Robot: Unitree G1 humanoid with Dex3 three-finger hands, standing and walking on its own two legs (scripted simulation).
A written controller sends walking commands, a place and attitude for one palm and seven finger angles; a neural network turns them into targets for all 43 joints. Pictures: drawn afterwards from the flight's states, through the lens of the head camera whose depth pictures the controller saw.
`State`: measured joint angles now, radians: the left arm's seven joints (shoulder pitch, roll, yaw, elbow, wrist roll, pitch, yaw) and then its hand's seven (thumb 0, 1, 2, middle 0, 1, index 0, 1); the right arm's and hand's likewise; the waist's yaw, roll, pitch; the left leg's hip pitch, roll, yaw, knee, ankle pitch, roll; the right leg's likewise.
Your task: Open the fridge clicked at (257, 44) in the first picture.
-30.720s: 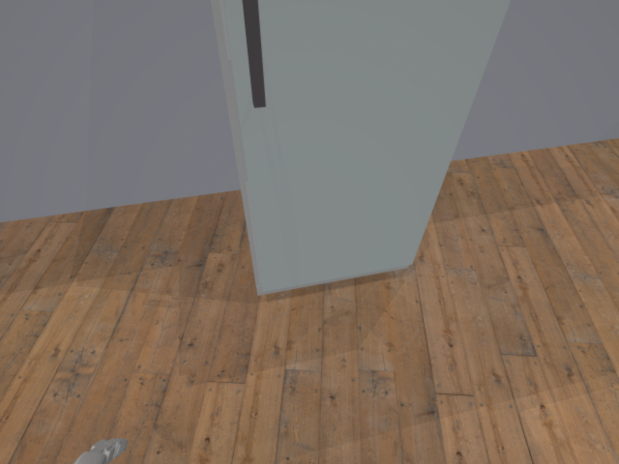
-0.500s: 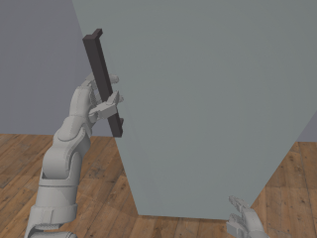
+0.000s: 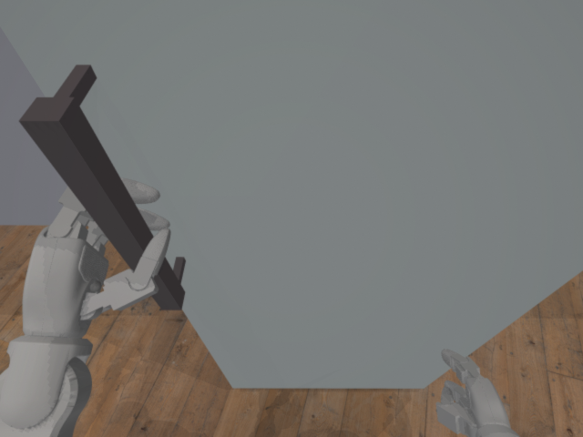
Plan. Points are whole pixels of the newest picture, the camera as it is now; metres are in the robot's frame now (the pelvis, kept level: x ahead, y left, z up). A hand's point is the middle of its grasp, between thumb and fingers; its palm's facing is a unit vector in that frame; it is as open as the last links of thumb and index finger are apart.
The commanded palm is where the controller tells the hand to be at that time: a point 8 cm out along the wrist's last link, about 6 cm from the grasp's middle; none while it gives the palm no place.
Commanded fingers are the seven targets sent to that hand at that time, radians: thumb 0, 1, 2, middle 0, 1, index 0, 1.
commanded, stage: walk backward, drawing the door open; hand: left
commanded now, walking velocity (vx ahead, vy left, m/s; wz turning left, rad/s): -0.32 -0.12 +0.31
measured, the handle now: (139, 218) +0.28 +0.18 +0.21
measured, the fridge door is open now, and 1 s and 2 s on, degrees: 0 0 1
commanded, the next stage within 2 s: none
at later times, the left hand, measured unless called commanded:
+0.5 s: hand (155, 252) +0.25 +0.16 +0.19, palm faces +0.61 -0.72 -0.33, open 7.1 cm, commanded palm +0.19 +0.18 +0.19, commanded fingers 0.00 0.90 0.90 -0.45 -1.40 -0.45 -1.40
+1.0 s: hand (160, 252) +0.25 +0.15 +0.19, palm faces +0.67 -0.71 -0.24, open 7.0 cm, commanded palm +0.18 +0.18 +0.19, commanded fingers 0.00 0.90 0.90 -0.45 -1.40 -0.45 -1.40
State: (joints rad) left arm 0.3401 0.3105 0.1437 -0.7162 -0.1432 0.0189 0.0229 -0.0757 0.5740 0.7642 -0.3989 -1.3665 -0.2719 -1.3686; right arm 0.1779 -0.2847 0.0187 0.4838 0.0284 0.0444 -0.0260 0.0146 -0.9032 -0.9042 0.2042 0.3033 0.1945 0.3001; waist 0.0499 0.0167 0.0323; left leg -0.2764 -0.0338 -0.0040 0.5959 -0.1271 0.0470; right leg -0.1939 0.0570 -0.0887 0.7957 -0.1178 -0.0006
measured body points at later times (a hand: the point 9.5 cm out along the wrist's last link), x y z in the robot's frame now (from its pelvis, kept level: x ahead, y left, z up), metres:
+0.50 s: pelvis +0.04 -0.11 -0.04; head +0.08 -0.14 +0.41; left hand +0.21 +0.20 +0.20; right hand +0.26 -0.28 -0.15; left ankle -0.04 +0.04 -0.68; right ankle +0.21 -0.10 -0.75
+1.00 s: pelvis -0.05 -0.19 -0.02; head +0.03 -0.19 +0.42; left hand +0.21 +0.19 +0.20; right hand +0.12 -0.41 -0.14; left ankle -0.08 -0.06 -0.71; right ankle -0.04 -0.32 -0.75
